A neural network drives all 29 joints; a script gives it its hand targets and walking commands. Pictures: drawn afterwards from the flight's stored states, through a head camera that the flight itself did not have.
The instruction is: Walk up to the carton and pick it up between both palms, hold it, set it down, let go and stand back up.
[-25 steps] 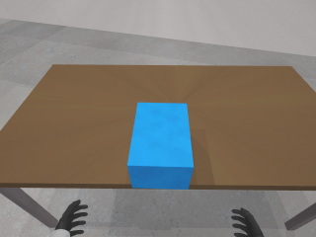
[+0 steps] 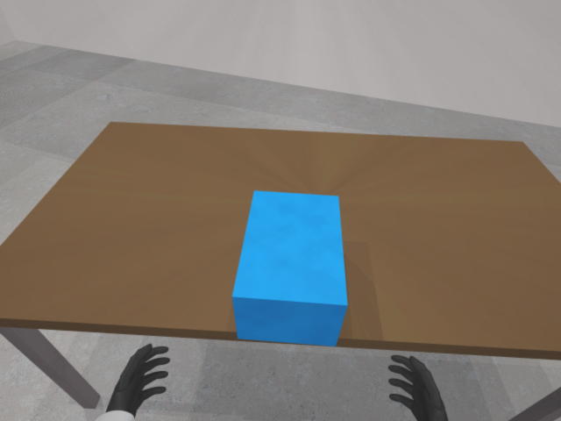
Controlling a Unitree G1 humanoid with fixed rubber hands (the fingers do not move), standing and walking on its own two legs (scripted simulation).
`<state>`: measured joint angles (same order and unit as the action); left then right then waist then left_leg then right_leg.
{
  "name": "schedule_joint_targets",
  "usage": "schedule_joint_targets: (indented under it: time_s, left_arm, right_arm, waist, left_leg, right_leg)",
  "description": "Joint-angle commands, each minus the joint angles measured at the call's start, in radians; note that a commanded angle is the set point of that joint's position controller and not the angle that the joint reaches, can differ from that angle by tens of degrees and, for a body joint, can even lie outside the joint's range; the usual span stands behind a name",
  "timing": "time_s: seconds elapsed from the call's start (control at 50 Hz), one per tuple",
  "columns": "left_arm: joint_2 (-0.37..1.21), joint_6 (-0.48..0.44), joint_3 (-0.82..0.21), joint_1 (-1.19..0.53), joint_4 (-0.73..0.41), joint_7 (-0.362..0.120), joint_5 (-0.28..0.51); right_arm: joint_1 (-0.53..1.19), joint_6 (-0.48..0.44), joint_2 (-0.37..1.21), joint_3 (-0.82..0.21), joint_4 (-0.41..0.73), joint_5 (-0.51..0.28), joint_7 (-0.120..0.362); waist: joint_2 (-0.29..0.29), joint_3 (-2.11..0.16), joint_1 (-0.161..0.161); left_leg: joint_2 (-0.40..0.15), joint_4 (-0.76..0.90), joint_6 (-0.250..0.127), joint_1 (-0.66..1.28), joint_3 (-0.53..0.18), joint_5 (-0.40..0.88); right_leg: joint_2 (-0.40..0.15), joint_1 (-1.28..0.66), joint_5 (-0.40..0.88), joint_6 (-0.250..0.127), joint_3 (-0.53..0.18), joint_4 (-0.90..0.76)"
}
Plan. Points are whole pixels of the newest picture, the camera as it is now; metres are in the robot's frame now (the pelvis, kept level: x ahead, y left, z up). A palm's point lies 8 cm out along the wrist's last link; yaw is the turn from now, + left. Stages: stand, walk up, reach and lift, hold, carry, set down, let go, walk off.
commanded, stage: reach and lift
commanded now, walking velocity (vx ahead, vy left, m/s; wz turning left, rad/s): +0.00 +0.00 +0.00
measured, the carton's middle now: (291, 262) +0.46 +0.00 -0.07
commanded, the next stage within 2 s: none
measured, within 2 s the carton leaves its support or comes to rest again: neither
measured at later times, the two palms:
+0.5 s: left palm (146, 371) +0.21 +0.21 -0.03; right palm (401, 379) +0.22 -0.16 -0.04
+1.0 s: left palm (162, 314) +0.28 +0.20 +0.01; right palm (404, 331) +0.28 -0.17 +0.00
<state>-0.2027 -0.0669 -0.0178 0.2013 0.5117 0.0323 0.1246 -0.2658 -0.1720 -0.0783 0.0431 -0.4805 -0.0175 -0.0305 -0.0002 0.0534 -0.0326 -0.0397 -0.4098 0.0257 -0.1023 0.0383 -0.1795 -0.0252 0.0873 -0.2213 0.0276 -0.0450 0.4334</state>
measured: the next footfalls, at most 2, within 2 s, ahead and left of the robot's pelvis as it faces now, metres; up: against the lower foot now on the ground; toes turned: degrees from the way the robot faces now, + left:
none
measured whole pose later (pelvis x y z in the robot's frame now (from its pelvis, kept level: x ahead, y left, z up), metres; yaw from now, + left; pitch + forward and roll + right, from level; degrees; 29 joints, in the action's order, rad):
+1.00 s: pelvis +0.05 +0.00 +0.00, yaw +0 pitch -6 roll -1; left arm -0.16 -0.17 -0.04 0.07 0.39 0.01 0.16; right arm -0.08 -0.34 -0.10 -0.07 -0.51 -0.17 -0.11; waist 0.00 0.06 -0.02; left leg -0.05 -0.41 0.04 -0.07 0.03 -0.25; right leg -0.01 0.02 -0.25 0.03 -0.04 0.36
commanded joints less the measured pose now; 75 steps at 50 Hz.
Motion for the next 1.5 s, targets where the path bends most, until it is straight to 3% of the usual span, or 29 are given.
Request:
schedule_joint_targets:
  time_s: [0.0, 0.1, 0.14, 0.18, 0.3, 0.32, 0.34, 0.38, 0.42, 0.48, 0.56, 0.58, 0.6, 0.64, 0.72, 0.76, 0.86, 0.92, 0.94, 1.02, 1.12, 1.22, 1.28, 1.34, 1.4, 1.42, 1.44, 1.46, 1.48]
  left_arm:
    - [-0.159, -0.132, 0.044, -0.129, -0.137, -0.023, 0.030]
    - [-0.127, -0.210, 0.024, -0.113, -0.172, -0.021, 0.075]
    - [-0.128, -0.257, 0.017, -0.111, -0.218, -0.004, 0.080]
    - [-0.093, -0.277, -0.008, -0.098, -0.192, -0.007, 0.074]
    - [-0.074, -0.331, -0.026, -0.003, -0.171, -0.031, 0.060]
    - [-0.062, -0.354, -0.047, 0.015, -0.199, -0.041, 0.057]
    - [-0.059, -0.364, -0.003, 0.012, -0.207, -0.039, 0.041]
    - [-0.071, -0.395, -0.004, 0.032, -0.237, -0.040, 0.031]
    - [-0.049, -0.400, 0.004, 0.027, -0.209, -0.040, 0.008]
    - [-0.035, -0.405, -0.031, 0.027, -0.183, -0.046, 0.017]
    - [-0.038, -0.392, 0.000, -0.021, -0.238, -0.029, 0.000]
    - [-0.041, -0.368, -0.033, -0.068, -0.257, -0.033, 0.017]
    - [-0.044, -0.363, -0.019, -0.071, -0.271, -0.028, 0.023]
    - [-0.023, -0.339, -0.011, -0.090, -0.265, -0.027, 0.021]
    - [-0.029, -0.288, -0.012, -0.156, -0.258, -0.021, 0.043]
    - [-0.021, -0.266, -0.020, -0.179, -0.317, -0.021, 0.071]
    - [-0.043, -0.157, 0.016, -0.204, -0.271, -0.033, 0.030]
    - [-0.025, -0.104, 0.010, -0.299, -0.305, -0.013, 0.034]
    - [-0.035, -0.079, 0.033, -0.322, -0.306, -0.011, 0.032]
    - [-0.040, -0.002, 0.062, -0.424, -0.232, -0.015, 0.022]
    - [-0.033, 0.023, 0.076, -0.526, -0.373, 0.010, 0.027]
    - [-0.029, 0.053, 0.093, -0.615, -0.280, 0.017, 0.037]
    - [-0.045, 0.061, 0.071, -0.756, -0.193, 0.002, 0.052]
    - [-0.042, 0.077, 0.093, -0.774, -0.170, -0.005, 0.021]
    - [-0.054, 0.086, 0.083, -0.971, -0.189, 0.007, 0.028]
    - [-0.048, 0.088, 0.091, -0.931, -0.199, 0.013, 0.023]
    - [-0.066, 0.098, 0.079, -0.990, -0.234, 0.016, 0.029]
    - [-0.010, 0.109, 0.104, -0.830, -0.205, 0.018, -0.012]
    - [-0.031, 0.123, 0.127, -0.914, -0.241, 0.011, -0.023]
  right_arm:
    - [0.095, -0.102, -0.020, -0.019, 0.158, 0.001, -0.025]
    - [0.115, -0.164, -0.028, -0.026, 0.128, -0.040, -0.026]
    - [0.131, -0.204, -0.004, -0.022, 0.139, -0.046, -0.021]
    - [0.126, -0.225, -0.025, -0.011, 0.068, -0.037, -0.022]
    - [0.066, -0.331, 0.014, -0.077, 0.024, -0.100, -0.033]
    - [0.048, -0.360, 0.003, -0.072, 0.054, -0.100, -0.041]
    - [0.067, -0.389, -0.006, -0.087, 0.016, -0.105, -0.039]
    - [0.039, -0.431, 0.006, -0.086, 0.023, -0.119, -0.044]
    - [0.067, -0.452, -0.006, -0.101, 0.004, -0.102, -0.037]
    - [0.059, -0.463, -0.016, -0.091, -0.055, -0.110, -0.037]
    - [0.114, -0.471, -0.033, -0.081, -0.029, -0.137, -0.043]
    - [0.153, -0.460, -0.072, -0.062, -0.031, -0.131, -0.048]
    - [0.188, -0.450, -0.066, -0.072, 0.017, -0.152, -0.046]
    - [0.182, -0.425, -0.062, -0.058, 0.019, -0.128, -0.053]
    - [0.248, -0.371, -0.048, -0.073, 0.084, -0.126, -0.064]
    - [0.235, -0.333, -0.063, -0.060, 0.127, -0.122, -0.065]
    - [0.277, -0.222, -0.053, -0.126, 0.088, -0.146, -0.077]
    - [0.333, -0.170, -0.076, -0.058, 0.119, -0.160, -0.090]
    - [0.384, -0.155, -0.064, -0.093, 0.166, -0.166, -0.098]
    - [0.478, -0.072, -0.067, -0.080, 0.190, -0.152, -0.120]
    - [0.534, -0.033, -0.077, -0.034, 0.275, -0.149, -0.118]
    - [0.593, 0.025, -0.046, -0.049, 0.204, -0.144, -0.121]
    - [0.727, 0.055, -0.043, -0.028, 0.156, -0.145, -0.131]
    - [0.749, 0.063, -0.076, -0.019, 0.131, -0.134, -0.141]
    - [0.907, 0.054, -0.127, 0.033, 0.091, -0.140, -0.143]
    - [0.883, 0.049, -0.127, -0.007, 0.102, -0.172, -0.139]
    - [0.961, 0.038, -0.170, 0.028, 0.147, -0.182, -0.136]
    - [0.834, 0.030, -0.150, -0.006, 0.072, -0.195, -0.138]
    - [0.909, 0.032, -0.159, 0.001, 0.080, -0.198, -0.140]
  waist:
    - [0.039, 0.010, 0.004]
    - [0.007, -0.008, -0.016]
    - [-0.052, -0.049, -0.013]
    - [-0.029, -0.030, 0.011]
    - [-0.070, -0.056, -0.015]
    - [-0.033, -0.101, 0.027]
    - [-0.053, -0.141, -0.031]
    - [-0.054, -0.132, -0.004]
    - [-0.050, -0.133, -0.024]
    - [-0.037, -0.086, 0.010]
    - [-0.058, -0.093, -0.016]
    - [-0.070, -0.083, 0.024]
    - [-0.067, -0.092, -0.006]
    - [-0.050, -0.099, 0.028]
    - [-0.027, -0.130, -0.009]
    - [0.034, -0.156, 0.040]
    - [-0.033, -0.100, -0.007]
    - [-0.046, -0.101, 0.025]
    - [-0.060, -0.103, -0.017]
    - [-0.012, -0.078, -0.007]
    - [-0.035, -0.256, -0.012]
    - [-0.015, -0.295, -0.012]
    - [0.011, -0.326, 0.023]
    - [0.023, -0.380, 0.032]
    - [-0.053, -0.463, 0.063]
    - [-0.076, -0.497, 0.022]
    - [-0.093, -0.539, 0.051]
    - [-0.104, -0.507, 0.021]
    - [-0.068, -0.543, 0.023]
  left_leg:
    - [0.050, 0.077, -0.009, -0.027, 0.057, -0.109]
    - [0.045, 0.066, 0.026, -0.008, 0.052, -0.038]
    - [0.039, 0.056, 0.042, -0.031, 0.043, -0.001]
    - [0.041, 0.055, 0.049, -0.021, 0.039, -0.029]
    - [0.040, 0.008, 0.059, 0.030, 0.025, 0.203]
    - [0.037, 0.005, 0.059, 0.061, 0.012, 0.221]
    - [0.051, -0.024, 0.066, 0.054, 0.027, 0.316]
    - [0.050, -0.042, 0.074, 0.065, 0.023, 0.344]
    - [0.044, -0.050, 0.075, 0.083, 0.009, 0.409]
    - [0.037, -0.041, 0.072, 0.079, 0.005, 0.347]
    - [0.050, -0.051, 0.066, 0.053, 0.014, 0.348]
    - [0.043, -0.051, 0.071, 0.056, -0.006, 0.354]
    - [0.046, -0.051, 0.063, 0.046, -0.007, 0.359]
    - [0.044, -0.033, 0.070, 0.052, -0.002, 0.305]
    - [0.037, -0.017, 0.051, 0.061, 0.004, 0.267]
    - [0.039, -0.011, 0.041, 0.083, 0.000, 0.287]
    - [0.043, 0.027, 0.049, 0.096, 0.004, 0.311]
    - [0.039, 0.050, 0.055, 0.070, -0.001, 0.255]
    - [0.046, 0.054, 0.049, 0.064, 0.019, 0.262]
    - [0.053, 0.080, 0.026, 0.037, 0.028, 0.128]
    - [0.033, 0.062, 0.038, 0.068, 0.032, 0.248]
    - [0.038, 0.067, 0.013, 0.052, 0.034, 0.187]
    - [0.042, 0.054, 0.003, 0.018, 0.040, 0.121]
    - [0.045, 0.049, 0.007, 0.031, 0.029, 0.196]
    - [0.043, 0.000, 0.044, 0.082, 0.019, 0.301]
    - [0.037, -0.013, 0.058, 0.126, 0.029, 0.389]
    - [0.029, -0.018, 0.061, 0.128, 0.017, 0.403]
    - [0.027, -0.030, 0.077, 0.189, 0.018, 0.526]
    - [0.028, -0.040, 0.076, 0.208, 0.022, 0.544]
  right_leg:
    - [0.017, 0.096, -0.139, -0.039, 0.020, -0.142]
    - [0.020, 0.108, -0.107, -0.050, 0.017, -0.132]
    - [0.030, 0.097, -0.050, -0.060, 0.029, -0.107]
    - [0.038, 0.090, -0.088, -0.056, 0.031, -0.111]
    - [0.036, 0.066, 0.124, -0.063, 0.017, -0.110]
    - [0.052, 0.042, 0.158, -0.057, 0.026, -0.098]
    - [0.049, 0.006, 0.240, -0.050, 0.015, -0.083]
    - [0.056, 0.027, 0.318, -0.042, 0.015, -0.074]
    - [0.066, 0.029, 0.335, -0.046, 0.019, -0.070]
    - [0.067, 0.031, 0.255, -0.060, 0.023, -0.092]
    - [0.055, 0.000, 0.306, -0.047, 0.016, -0.069]
    - [0.057, 0.005, 0.320, -0.051, 0.019, -0.067]
    - [0.060, -0.005, 0.307, -0.049, 0.031, -0.060]
    - [0.058, -0.026, 0.281, -0.045, 0.024, -0.071]
    - [0.051, 0.005, 0.240, -0.047, 0.006, -0.081]
    - [0.060, -0.012, 0.278, -0.038, 0.017, -0.092]
    - [0.043, -0.036, 0.286, -0.039, 0.004, -0.126]
    - [0.049, -0.032, 0.226, -0.045, 0.005, -0.147]
    - [0.040, -0.042, 0.240, -0.046, 0.005, -0.147]
    - [0.032, 0.006, 0.162, -0.024, 0.001, -0.164]
    - [0.052, -0.019, 0.236, -0.033, 0.019, -0.142]
    - [0.042, 0.015, 0.177, -0.027, 0.028, -0.144]
    - [0.042, 0.041, 0.152, -0.030, 0.026, -0.136]
    - [0.033, 0.011, 0.259, -0.008, 0.030, -0.119]
    - [0.056, 0.076, 0.279, -0.024, 0.063, -0.114]
    - [0.063, 0.063, 0.341, -0.019, 0.075, -0.113]
    - [0.078, 0.090, 0.329, -0.028, 0.090, -0.116]
    - [0.082, 0.049, 0.422, -0.026, 0.091, -0.113]
    - [0.087, 0.043, 0.440, -0.022, 0.088, -0.119]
